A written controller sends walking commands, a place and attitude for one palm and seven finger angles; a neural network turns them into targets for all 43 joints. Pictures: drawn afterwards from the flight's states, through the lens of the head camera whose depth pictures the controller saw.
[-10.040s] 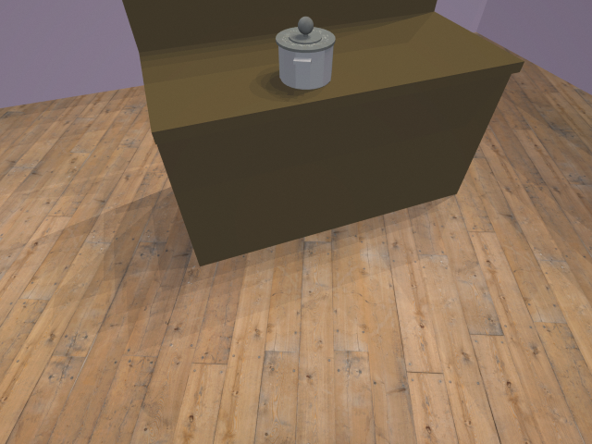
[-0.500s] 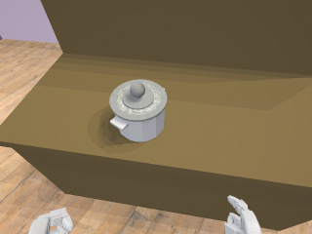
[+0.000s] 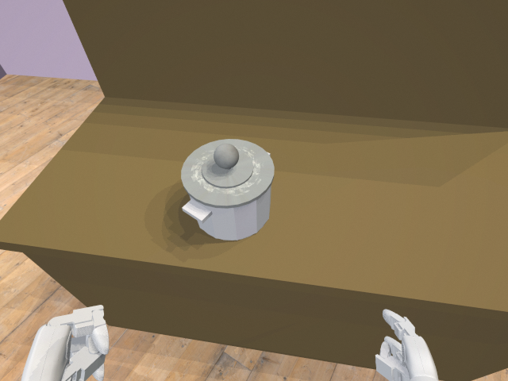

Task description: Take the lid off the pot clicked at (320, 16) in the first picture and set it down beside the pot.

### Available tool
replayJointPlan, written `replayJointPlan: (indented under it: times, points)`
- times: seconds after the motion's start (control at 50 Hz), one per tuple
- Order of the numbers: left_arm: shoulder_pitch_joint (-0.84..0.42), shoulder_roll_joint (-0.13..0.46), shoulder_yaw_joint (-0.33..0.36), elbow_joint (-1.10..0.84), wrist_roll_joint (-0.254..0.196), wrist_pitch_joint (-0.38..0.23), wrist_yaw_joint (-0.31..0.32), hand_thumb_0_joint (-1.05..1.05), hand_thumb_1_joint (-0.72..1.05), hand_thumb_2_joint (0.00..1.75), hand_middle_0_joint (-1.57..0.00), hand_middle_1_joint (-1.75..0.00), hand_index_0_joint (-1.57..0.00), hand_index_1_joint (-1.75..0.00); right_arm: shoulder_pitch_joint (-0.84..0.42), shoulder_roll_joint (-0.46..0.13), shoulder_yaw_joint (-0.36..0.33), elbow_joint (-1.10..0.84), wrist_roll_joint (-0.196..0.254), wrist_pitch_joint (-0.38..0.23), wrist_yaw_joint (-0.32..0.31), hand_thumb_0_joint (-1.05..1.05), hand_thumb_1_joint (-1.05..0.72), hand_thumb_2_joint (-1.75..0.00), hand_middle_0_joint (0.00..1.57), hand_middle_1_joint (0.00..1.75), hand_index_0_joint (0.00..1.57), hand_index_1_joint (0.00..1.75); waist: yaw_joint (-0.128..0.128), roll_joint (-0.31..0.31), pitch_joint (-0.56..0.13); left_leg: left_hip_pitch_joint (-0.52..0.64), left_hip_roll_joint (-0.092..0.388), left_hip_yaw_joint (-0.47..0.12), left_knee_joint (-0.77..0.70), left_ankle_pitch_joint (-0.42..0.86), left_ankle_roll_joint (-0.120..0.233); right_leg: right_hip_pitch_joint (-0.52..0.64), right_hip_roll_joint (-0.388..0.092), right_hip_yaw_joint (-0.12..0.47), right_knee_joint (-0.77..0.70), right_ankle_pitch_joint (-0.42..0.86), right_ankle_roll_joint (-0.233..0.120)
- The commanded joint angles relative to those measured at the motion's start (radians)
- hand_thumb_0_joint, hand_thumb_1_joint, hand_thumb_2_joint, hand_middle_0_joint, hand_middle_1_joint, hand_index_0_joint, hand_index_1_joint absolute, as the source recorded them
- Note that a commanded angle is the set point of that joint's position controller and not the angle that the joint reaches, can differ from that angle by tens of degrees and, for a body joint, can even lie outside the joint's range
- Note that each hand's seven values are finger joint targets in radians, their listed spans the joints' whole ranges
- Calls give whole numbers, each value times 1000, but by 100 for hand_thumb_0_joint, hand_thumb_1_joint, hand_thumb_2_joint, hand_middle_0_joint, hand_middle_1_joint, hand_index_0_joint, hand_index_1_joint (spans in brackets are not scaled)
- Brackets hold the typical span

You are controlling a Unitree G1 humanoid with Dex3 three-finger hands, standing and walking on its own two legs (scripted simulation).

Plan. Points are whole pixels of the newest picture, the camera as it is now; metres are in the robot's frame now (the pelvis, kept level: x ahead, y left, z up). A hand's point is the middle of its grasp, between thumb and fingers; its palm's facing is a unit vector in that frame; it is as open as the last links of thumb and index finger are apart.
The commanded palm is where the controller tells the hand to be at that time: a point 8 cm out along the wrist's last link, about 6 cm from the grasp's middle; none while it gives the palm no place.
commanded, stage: raise the hand higher, near the body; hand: left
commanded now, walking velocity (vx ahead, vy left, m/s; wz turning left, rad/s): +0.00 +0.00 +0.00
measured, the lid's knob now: (226, 156) +0.49 +0.11 +0.07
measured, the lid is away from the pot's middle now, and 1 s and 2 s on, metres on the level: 0.00 0.00 0.00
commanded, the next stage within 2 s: reach forward and open the fingers in 0.26 s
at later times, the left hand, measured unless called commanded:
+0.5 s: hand (65, 316) +0.17 +0.26 +0.08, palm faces +0.04 -0.43 -0.90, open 3.0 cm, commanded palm +0.14 +0.28 +0.14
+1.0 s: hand (49, 291) +0.19 +0.28 +0.11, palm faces -0.23 -0.03 -0.97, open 5.8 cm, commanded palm +0.18 +0.27 +0.18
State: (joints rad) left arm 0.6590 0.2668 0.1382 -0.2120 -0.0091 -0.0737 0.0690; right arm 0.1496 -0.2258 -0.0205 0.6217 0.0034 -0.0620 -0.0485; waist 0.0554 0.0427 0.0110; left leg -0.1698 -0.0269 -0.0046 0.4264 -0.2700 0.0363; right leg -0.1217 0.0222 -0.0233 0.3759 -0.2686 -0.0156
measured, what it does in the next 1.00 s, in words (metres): shifts its weight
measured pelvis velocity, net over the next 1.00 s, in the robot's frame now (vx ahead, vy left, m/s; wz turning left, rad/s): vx -0.05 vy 0.02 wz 0.01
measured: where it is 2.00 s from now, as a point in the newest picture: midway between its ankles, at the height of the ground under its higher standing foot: outside the picture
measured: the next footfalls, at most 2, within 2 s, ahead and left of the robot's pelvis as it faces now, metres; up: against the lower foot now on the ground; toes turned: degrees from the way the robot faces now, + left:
none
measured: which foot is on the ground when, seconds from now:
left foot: down 0.00-1.00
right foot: down 0.00-1.00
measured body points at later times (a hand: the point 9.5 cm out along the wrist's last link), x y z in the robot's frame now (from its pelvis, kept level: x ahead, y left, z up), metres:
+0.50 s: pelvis -0.02 +0.02 +0.00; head +0.00 +0.00 +0.45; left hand +0.16 +0.28 +0.13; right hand +0.18 -0.20 -0.10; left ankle -0.03 +0.10 -0.74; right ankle -0.04 -0.11 -0.74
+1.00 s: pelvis -0.05 +0.02 +0.00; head -0.02 -0.02 +0.45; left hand +0.19 +0.28 +0.17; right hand +0.17 -0.20 -0.10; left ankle -0.03 +0.10 -0.74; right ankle -0.05 -0.11 -0.74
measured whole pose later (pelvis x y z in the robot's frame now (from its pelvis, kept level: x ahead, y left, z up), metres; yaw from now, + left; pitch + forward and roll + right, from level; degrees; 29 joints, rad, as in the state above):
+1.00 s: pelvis -0.05 +0.02 +0.00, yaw +1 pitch +0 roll -1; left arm 0.17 0.71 0.11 -0.29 0.71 -0.06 -0.31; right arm 0.11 -0.29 0.03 0.54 0.03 0.13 0.01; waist 0.09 0.11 0.04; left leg -0.24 -0.05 -0.01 0.43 -0.19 0.06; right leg -0.18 0.00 -0.03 0.37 -0.19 0.01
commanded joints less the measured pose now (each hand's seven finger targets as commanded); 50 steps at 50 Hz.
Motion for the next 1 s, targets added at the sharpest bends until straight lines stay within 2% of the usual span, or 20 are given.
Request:
replayJointPlan:
  times: [0.0,0.06,0.34,0.36,0.38,0.44,0.52,0.56,0.64,0.66,0.68,0.7,0.74,0.76,0.82,0.86,0.88,0.9,0.92,0.98]
  points:
    - [37,130,109,-234,-7,-67,9,0,90,90,-130,-150,-130,-150,-87,-89,-28,-154,3,-50,-6,0,-90,-90,20,30,20,30,4,-32,-91,117,44,-4,-18,405,13,-36,-28,-15,-42,315,10]
    - [-2,135,105,-307,-8,-73,10,0,90,90,-130,-150,-130,-150,-89,-84,-18,-169,4,-53,-2,0,-90,-90,20,30,20,30,1,19,-90,122,49,-7,-23,400,7,-31,-30,-12,-44,292,7]
    - [-59,208,209,-392,-14,-83,22,0,90,90,-130,-150,-130,-150,-101,-98,-7,-161,2,-61,11,0,-90,-90,20,30,20,30,16,9,-92,116,68,-32,-43,384,-8,-27,-14,-10,-59,238,0]
    - [-163,443,122,-466,421,0,42,0,88,88,-127,-149,-127,-149,-67,-188,9,-185,-17,3,19,0,-90,-90,20,30,20,30,-3,82,-91,3,51,-21,-19,422,-2,-110,3,28,32,251,-4]
    - [-180,343,110,-529,428,47,52,0,86,88,-125,-148,-125,-148,-83,-142,-2,-232,-15,37,29,0,-90,-90,20,30,20,30,11,137,-115,-10,57,-20,-12,492,-18,-102,-4,-12,48,230,-15]
    - [-40,439,131,-431,671,163,29,0,78,89,-119,-141,-119,-141,-124,-163,-10,-254,4,127,58,0,-90,-90,20,30,20,30,56,86,-150,-19,70,-38,13,464,-22,-101,26,37,58,191,-37]
    - [-187,558,119,-404,790,177,-56,0,65,96,-117,-121,-117,-121,-146,-180,2,-277,21,174,56,0,-90,-90,20,30,20,30,39,41,-197,-25,53,-54,22,332,9,-113,5,25,44,143,-9]
    - [-209,548,90,-369,772,172,-119,0,59,100,-116,-111,-116,-111,-155,-171,-2,-280,43,166,52,0,-90,-90,20,30,20,30,16,7,-181,-24,42,-55,28,304,17,-97,-3,21,33,159,-1]
    - [-320,664,149,-375,736,128,-254,0,46,106,-112,-97,-112,-97,-178,-190,0,-287,35,147,32,0,-90,-90,20,30,20,30,18,28,-208,20,15,-59,25,345,33,-91,-2,25,-8,242,17]
    - [-344,634,124,-367,708,108,-269,0,43,107,-110,-93,-110,-93,-136,-177,-4,-285,44,142,27,0,-90,-90,20,30,20,30,4,-3,-206,29,21,-52,35,354,36,-69,-17,9,3,257,25]
    - [-387,706,192,-345,706,81,-286,0,40,107,-109,-90,-109,-90,-131,-191,2,-265,28,149,21,0,-90,-90,20,30,20,30,18,-18,-208,50,12,-50,25,368,36,-92,-11,1,-15,265,26]
    - [-384,655,150,-321,693,68,-294,0,38,108,-108,-86,-108,-86,-130,-173,-1,-276,38,144,21,0,-90,-90,20,30,20,30,11,-23,-176,44,16,-50,23,353,37,-84,-16,-1,-16,255,27]
    - [-426,705,211,-299,715,40,-311,0,32,109,-105,-79,-105,-79,-157,-176,5,-273,26,138,26,0,-90,-90,20,30,20,30,30,-1,-176,63,5,-47,11,365,38,-100,2,9,-43,258,14]
    - [-445,648,161,-268,694,29,-313,0,29,110,-104,-76,-104,-76,-120,-166,-1,-264,35,139,32,0,-90,-90,20,30,20,30,16,-19,-158,57,8,-42,10,349,37,-75,-13,-8,-33,249,19]
    - [-529,696,199,-222,692,11,-331,0,21,112,-100,-65,-100,-65,-135,-180,-1,-241,24,154,37,0,-90,-90,20,30,20,30,31,-6,-165,70,-5,-31,-18,313,35,-96,-11,-9,-58,207,17]
    - [-584,641,132,-249,693,13,-336,0,16,113,-97,-58,-97,-58,-145,-164,-3,-254,37,142,46,0,-90,-90,20,30,20,30,13,16,-171,81,0,-28,-13,293,36,-67,-12,2,-53,194,14]
    - [-635,696,171,-257,698,4,-340,0,13,114,-96,-54,-96,-54,-153,-176,1,-239,25,147,44,0,-90,-90,20,30,20,30,26,29,-204,102,-5,-33,-28,301,35,-79,-6,-3,-63,184,12]
    - [-637,650,119,-253,692,6,-339,0,10,115,-95,-51,-95,-51,-163,-162,-1,-253,34,138,44,0,-90,-90,20,30,20,30,18,41,-184,95,1,-35,-27,283,34,-65,-11,0,-56,170,12]
    - [-686,724,181,-250,705,1,-342,0,7,116,-94,-47,-94,-47,-161,-176,3,-232,22,143,41,0,-90,-90,20,30,20,30,33,46,-215,107,-6,-39,-38,288,35,-76,-6,-1,-69,163,10]
    - [-739,735,189,-208,722,10,-351,0,-2,119,-90,-36,-90,-36,-173,-173,6,-217,22,142,50,0,-90,-90,20,30,20,30,31,42,-207,103,-3,-43,-51,285,32,-69,-1,-5,-68,153,2]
